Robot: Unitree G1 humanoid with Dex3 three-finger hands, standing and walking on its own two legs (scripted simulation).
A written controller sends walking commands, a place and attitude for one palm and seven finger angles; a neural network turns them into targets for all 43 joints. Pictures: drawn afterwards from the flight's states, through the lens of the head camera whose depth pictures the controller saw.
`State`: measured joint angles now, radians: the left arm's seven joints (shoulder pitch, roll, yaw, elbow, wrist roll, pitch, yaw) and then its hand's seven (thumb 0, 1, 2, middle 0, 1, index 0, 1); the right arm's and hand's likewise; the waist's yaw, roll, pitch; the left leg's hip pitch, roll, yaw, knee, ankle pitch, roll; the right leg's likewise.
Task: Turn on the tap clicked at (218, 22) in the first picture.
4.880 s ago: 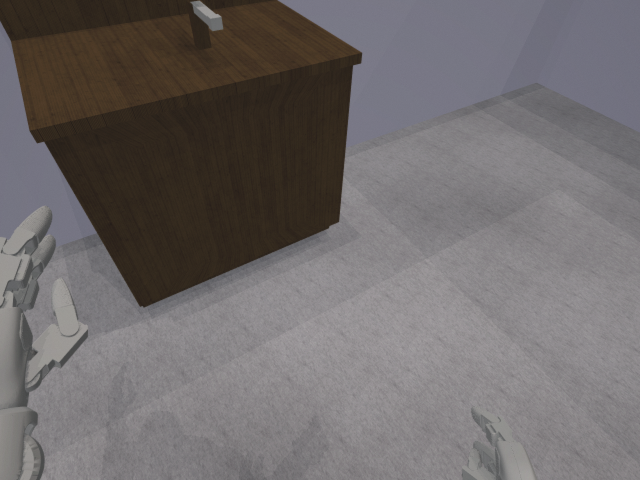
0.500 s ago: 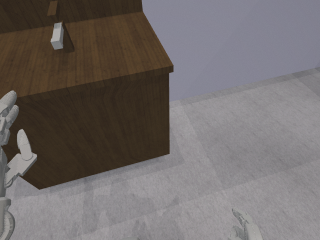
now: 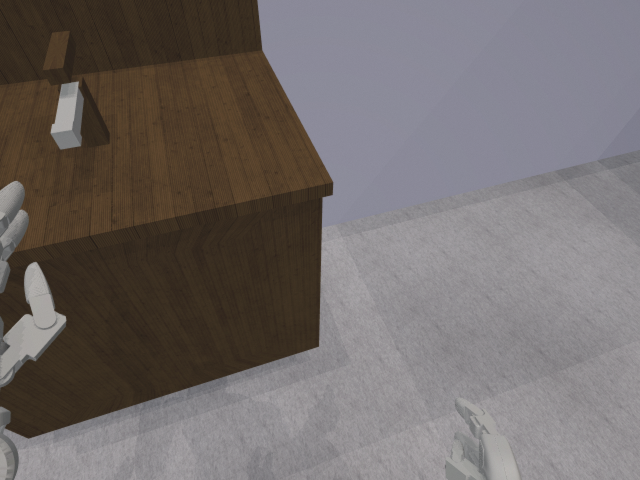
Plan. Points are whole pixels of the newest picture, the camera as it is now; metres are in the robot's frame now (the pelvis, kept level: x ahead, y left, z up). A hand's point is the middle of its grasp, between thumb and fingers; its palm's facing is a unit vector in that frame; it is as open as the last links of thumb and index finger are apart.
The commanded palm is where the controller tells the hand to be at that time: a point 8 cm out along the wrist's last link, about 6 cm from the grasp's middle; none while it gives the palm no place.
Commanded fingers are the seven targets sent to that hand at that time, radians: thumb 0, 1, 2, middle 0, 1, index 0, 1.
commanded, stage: take the last steps up to it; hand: left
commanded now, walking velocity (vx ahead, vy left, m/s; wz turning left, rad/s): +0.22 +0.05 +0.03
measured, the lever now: (66, 135) +0.54 +0.40 +0.13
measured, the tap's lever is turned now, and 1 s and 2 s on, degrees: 0 0 0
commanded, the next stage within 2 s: come to a stop and stand still in 0.36 s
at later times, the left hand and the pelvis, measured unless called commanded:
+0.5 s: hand (96, 231) +0.32 +0.25 +0.18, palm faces +0.42 -0.81 -0.41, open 7.4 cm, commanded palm +0.25 +0.28 +0.18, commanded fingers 0.00 0.90 0.90 -0.20 -0.30 -0.20 -0.30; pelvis +0.09 +0.00 +0.00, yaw +1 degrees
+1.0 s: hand (85, 232) +0.31 +0.25 +0.18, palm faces +0.44 -0.74 -0.50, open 7.4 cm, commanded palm +0.23 +0.27 +0.18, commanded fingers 0.00 0.90 0.90 -0.20 -0.30 -0.20 -0.30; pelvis +0.08 -0.02 -0.01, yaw +2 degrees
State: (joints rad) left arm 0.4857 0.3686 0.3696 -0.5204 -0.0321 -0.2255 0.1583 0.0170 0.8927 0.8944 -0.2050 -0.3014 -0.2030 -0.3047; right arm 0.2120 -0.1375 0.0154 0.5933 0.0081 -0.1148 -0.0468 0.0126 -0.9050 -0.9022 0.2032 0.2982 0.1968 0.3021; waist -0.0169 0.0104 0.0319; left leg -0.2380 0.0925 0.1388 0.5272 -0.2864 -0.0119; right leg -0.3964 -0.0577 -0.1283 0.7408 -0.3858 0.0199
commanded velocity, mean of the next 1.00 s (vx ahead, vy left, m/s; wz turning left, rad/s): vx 0.03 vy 0.05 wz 0.00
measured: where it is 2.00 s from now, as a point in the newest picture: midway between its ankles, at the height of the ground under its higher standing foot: outside the picture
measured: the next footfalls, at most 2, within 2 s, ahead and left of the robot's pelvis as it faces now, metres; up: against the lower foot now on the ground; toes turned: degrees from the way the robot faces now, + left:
right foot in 0.04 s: +0.10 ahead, -0.11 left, +0.00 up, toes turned -8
left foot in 0.36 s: +0.15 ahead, +0.12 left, +0.00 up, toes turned +9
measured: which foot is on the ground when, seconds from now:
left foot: down 0.00-0.06, up 0.08-0.34, down 0.36-0.68, up 0.70-0.96, down 0.98-1.00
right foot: up 0.00-0.02, down 0.04-0.36, up 0.38-0.60, down 0.62-1.00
